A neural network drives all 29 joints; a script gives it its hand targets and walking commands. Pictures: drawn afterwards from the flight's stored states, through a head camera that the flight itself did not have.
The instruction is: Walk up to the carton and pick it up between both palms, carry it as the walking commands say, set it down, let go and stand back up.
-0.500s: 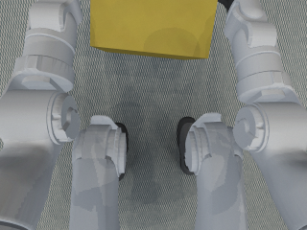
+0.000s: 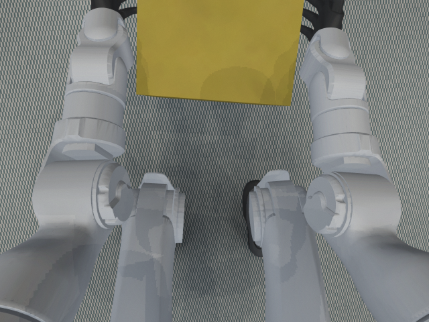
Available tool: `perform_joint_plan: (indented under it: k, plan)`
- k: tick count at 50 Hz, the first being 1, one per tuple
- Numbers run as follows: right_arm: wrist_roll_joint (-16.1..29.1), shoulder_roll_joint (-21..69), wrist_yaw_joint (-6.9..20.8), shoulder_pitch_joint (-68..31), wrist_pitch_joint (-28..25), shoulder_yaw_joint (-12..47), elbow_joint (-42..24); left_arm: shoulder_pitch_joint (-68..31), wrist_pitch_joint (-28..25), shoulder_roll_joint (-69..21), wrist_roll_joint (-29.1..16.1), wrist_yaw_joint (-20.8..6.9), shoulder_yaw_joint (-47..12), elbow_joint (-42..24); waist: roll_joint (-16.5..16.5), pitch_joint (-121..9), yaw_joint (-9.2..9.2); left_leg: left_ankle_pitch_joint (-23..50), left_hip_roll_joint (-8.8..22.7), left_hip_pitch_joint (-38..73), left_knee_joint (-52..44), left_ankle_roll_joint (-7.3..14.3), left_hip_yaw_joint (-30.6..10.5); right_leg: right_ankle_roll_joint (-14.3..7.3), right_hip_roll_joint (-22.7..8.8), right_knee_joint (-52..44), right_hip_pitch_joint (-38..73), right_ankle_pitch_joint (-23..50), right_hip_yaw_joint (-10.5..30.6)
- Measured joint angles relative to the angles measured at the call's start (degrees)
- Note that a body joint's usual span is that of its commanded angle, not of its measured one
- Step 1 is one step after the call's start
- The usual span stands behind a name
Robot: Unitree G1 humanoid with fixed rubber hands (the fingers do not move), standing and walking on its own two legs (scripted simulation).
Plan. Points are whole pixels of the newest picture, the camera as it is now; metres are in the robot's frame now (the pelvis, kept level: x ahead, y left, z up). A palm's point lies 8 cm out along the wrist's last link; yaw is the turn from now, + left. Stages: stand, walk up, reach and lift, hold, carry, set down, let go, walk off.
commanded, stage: reach and lift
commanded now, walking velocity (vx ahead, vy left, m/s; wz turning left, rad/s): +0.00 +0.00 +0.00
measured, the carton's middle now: (217, 24) +0.57 -0.01 -0.20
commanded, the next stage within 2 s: none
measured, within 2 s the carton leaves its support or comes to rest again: neither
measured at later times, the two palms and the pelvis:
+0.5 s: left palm (85, 3) +0.52 +0.14 -0.04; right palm (357, 28) +0.50 -0.16 -0.04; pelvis -0.01 +0.00 +0.05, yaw +0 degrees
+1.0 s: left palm out of the picture +0.50 +0.14 +0.04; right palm (409, 18) +0.48 -0.17 +0.04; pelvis +0.00 +0.00 +0.10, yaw +0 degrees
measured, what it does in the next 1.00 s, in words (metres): rises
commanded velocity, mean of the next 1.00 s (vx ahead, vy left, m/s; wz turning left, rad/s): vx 0.00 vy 0.00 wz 0.00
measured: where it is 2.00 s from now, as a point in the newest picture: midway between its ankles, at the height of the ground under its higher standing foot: (211, 234)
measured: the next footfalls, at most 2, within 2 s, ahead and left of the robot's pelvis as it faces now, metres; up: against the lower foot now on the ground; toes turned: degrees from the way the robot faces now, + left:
none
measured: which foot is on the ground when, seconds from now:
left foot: down 0.00-1.00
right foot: down 0.00-1.00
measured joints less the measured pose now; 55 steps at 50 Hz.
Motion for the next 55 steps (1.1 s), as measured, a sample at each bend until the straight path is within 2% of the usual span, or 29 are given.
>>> perform_joint_plan:
  k: [5, 12, 17, 24, 29, 34, 47, 55]
  plan:
    - [-2.17, 1.52, 0.95, 1.78, 0.76, -1.70, -0.92, 1.16, 0.31, -1.34, 1.75, 0.81, 1.56, 0.35, 0.08, -3.01, -0.12, 0.74, -0.20, 0.66, -2.26, -0.08, -0.21, 0.05, 0.21, -2.22, 0.73, 0.63, 0.16]
    - [-4.04, 1.84, 3.78, 3.44, 1.70, -3.61, -1.96, 2.38, 1.04, -1.92, 3.28, -2.64, 3.10, 0.21, 0.32, -5.23, -0.06, 2.22, -0.41, 2.62, -5.90, 0.02, -0.40, 0.23, 0.36, -5.90, 2.86, 1.94, 0.44]
    - [-5.06, 2.26, 4.99, 4.01, 2.39, -4.74, -2.55, 3.01, 1.78, -2.58, 4.46, -3.37, 4.10, -0.40, 0.35, -6.10, -0.10, 3.09, -0.58, 4.14, -8.22, 0.09, -0.51, 0.32, 0.39, -8.21, 4.50, 2.68, 0.63]
    - [-5.92, 3.63, 2.90, 5.44, 2.96, -5.17, -3.68, 4.76, 2.82, -4.05, 5.59, -2.96, 4.50, -2.06, 0.25, -7.71, -0.11, 3.63, -0.78, 6.02, -10.80, 0.16, -0.61, 0.39, 0.44, -10.71, 6.45, 3.06, 0.91]
    - [-6.10, 4.73, 0.47, 6.87, 2.88, -4.91, -3.71, 6.57, 3.15, -5.60, 6.20, -0.80, 4.49, -2.92, 0.17, -9.41, -0.20, 3.64, -0.88, 7.44, -12.38, 0.18, -0.72, 0.37, 0.54, -12.24, 7.87, 3.01, 1.07]
    - [-6.36, 5.41, 0.64, 8.44, 2.79, -4.61, -3.44, 8.32, 3.02, -6.62, 6.49, 1.54, 4.62, -2.90, 0.21, -11.13, -0.36, 3.56, -0.88, 9.11, -13.86, 0.18, -0.94, 0.31, 0.71, -13.76, 9.54, 2.96, 1.12]
    - [-6.76, 5.82, 1.50, 12.46, 2.85, -4.33, -3.31, 12.27, 3.07, -7.19, 6.51, -1.75, 4.76, -2.59, 0.57, -13.97, -0.13, 3.64, -0.98, 15.02, -18.16, 0.25, -1.34, 0.17, 0.97, -17.99, 15.41, 3.01, 1.44]
    - [-7.23, 6.78, 1.20, 14.66, 2.85, -4.29, -3.04, 14.75, 3.13, -8.22, 7.00, -0.74, 4.84, -2.62, 0.58, -15.19, -0.06, 3.74, -0.94, 19.12, -21.10, 0.27, -1.63, -0.01, 1.14, -20.88, 19.44, 3.13, 1.62]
